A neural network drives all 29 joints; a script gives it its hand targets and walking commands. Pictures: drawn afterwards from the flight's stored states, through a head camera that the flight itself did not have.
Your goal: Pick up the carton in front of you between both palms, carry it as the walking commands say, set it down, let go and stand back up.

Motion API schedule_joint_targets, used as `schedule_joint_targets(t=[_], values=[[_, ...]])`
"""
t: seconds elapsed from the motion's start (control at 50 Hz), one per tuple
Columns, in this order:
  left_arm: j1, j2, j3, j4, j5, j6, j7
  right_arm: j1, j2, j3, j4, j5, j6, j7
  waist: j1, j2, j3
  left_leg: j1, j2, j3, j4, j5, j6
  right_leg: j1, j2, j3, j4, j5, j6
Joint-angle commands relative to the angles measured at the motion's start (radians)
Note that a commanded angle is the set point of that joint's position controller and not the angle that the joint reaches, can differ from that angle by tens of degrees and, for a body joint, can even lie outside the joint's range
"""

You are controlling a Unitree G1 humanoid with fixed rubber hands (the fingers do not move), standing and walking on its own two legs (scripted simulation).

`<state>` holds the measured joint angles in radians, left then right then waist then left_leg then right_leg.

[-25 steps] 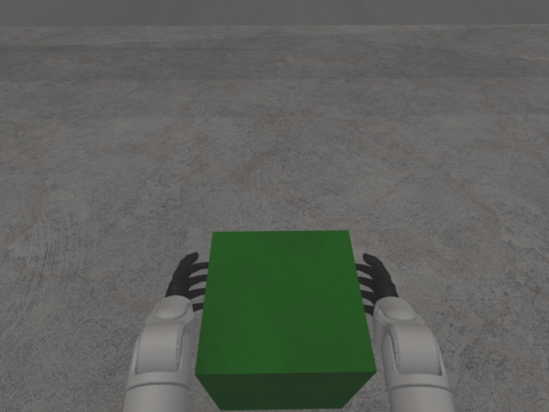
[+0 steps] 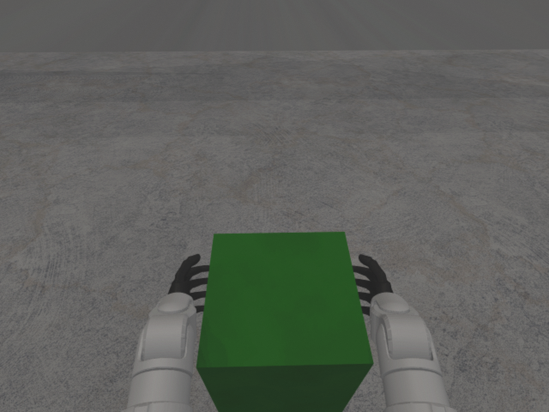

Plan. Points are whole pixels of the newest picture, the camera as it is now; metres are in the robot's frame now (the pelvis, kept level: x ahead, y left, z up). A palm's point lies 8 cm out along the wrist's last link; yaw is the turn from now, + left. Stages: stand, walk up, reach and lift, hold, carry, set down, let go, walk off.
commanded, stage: set down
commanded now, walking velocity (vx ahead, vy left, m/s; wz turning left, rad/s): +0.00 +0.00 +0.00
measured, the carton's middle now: (280, 326) +0.29 +0.00 -0.04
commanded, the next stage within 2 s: none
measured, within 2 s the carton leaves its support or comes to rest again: neither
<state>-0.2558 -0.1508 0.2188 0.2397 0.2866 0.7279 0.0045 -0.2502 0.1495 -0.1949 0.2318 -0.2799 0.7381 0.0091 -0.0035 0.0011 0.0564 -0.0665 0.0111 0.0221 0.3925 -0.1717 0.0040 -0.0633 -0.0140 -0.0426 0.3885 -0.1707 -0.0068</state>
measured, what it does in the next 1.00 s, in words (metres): lowers itself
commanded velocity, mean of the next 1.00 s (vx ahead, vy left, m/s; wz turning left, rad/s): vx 0.00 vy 0.00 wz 0.00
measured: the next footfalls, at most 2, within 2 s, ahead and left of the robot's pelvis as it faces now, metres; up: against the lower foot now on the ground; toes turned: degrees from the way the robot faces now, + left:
none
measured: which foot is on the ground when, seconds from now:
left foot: down 0.00-1.00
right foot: down 0.00-1.00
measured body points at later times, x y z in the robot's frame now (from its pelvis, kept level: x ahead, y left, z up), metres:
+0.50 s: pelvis -0.04 +0.00 -0.05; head +0.09 +0.00 +0.38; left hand +0.34 +0.15 -0.08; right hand +0.36 -0.15 -0.08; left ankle +0.04 +0.12 -0.74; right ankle +0.04 -0.11 -0.74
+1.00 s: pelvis -0.02 -0.01 -0.17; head +0.20 -0.02 +0.22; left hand +0.40 +0.13 -0.26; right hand +0.41 -0.17 -0.26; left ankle +0.04 +0.12 -0.74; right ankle +0.04 -0.11 -0.74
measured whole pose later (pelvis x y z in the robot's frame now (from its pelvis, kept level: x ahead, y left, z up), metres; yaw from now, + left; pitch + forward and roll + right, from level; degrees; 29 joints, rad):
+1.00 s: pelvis -0.02 -0.01 -0.17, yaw +3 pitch +41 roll +1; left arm -0.69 -0.15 0.45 0.57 0.22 0.20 0.09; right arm -0.72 0.05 -0.41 0.62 -0.23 0.23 0.02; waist -0.03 0.02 -0.23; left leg -1.62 -0.04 -0.03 1.36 -0.45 -0.02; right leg -1.62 0.04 0.01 1.39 -0.48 -0.02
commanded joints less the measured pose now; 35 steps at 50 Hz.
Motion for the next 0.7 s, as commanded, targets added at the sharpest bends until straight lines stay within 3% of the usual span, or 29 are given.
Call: schedule_joint_targets(t=[0.0, 0.1, 0.18, 0.26, 0.34, 0.44, 0.54, 0.62, 0.68], values=[[-0.547, -0.929, -0.474, 0.008, -0.235, -0.044, -0.258, -0.552, 0.912, 0.457, -0.001, 0.224, -0.054, 0.245, -0.003, 0.01, -0.171, -0.042, -0.075, -0.098, -0.081, -0.152, 0.031, 0.006, 0.077, 0.107, -0.06, -0.136, -0.028], [-0.788, -0.956, -0.305, 0.26, -0.156, -0.102, -0.28, -0.823, 0.91, 0.298, 0.236, 0.15, -0.117, 0.289, -0.005, 0.017, -0.138, -0.084, -0.064, -0.112, -0.034, -0.359, 0.042, -0.085, 0.073, 0.107, 0.002, -0.318, -0.031], [-0.881, -0.862, -0.092, 0.415, -0.042, -0.141, -0.232, -0.905, 0.819, 0.092, 0.412, 0.037, -0.16, 0.255, 0.004, 0.003, -0.08, -0.135, -0.073, -0.1, 0.02, -0.361, 0.036, -0.159, 0.071, 0.116, 0.037, -0.36, -0.033], [-0.868, -0.723, 0.086, 0.469, 0.07, -0.186, -0.173, -0.88, 0.649, -0.106, 0.495, -0.1, -0.204, 0.204, -0.005, -0.012, -0.061, -0.219, -0.083, -0.081, 0.091, -0.326, 0.021, -0.251, 0.086, 0.096, 0.098, -0.34, -0.042], [-0.85, -0.626, 0.134, 0.467, 0.105, -0.268, -0.144, -0.845, 0.525, -0.182, 0.48, -0.17, -0.286, 0.183, -0.029, -0.013, -0.136, -0.331, -0.096, -0.065, 0.185, -0.265, 0.005, -0.377, 0.095, 0.082, 0.179, -0.289, -0.046], [-0.86, -0.691, 0.034, 0.424, 0.056, -0.417, -0.128, -0.873, 0.59, -0.079, 0.448, -0.105, -0.431, 0.191, -0.028, 0.005, -0.343, -0.465, -0.124, -0.071, 0.324, -0.118, 0.0, -0.531, 0.116, 0.078, 0.334, -0.137, -0.032], [-0.902, -0.845, -0.206, 0.385, -0.048, -0.566, -0.131, -0.911, 0.745, 0.169, 0.416, 0.024, -0.574, 0.219, -0.028, 0.011, -0.699, -0.542, -0.146, -0.072, 0.498, 0.067, -0.02, -0.632, 0.137, 0.079, 0.506, 0.052, -0.012], [-0.921, -0.913, -0.408, 0.287, -0.134, -0.603, -0.123, -0.935, 0.812, 0.362, 0.313, 0.129, -0.608, 0.226, -0.02, 0.001, -1.083, -0.599, -0.161, -0.065, 0.642, 0.225, -0.027, -0.662, 0.15, 0.076, 0.648, 0.222, 0.01], [-0.894, -0.927, -0.471, 0.246, -0.173, -0.585, -0.119, -0.911, 0.822, 0.424, 0.272, 0.172, -0.588, 0.221, -0.026, -0.012, -1.196, -0.704, -0.171, -0.063, 0.714, 0.24, -0.031, -0.721, 0.152, 0.081, 0.713, 0.264, 0.021]])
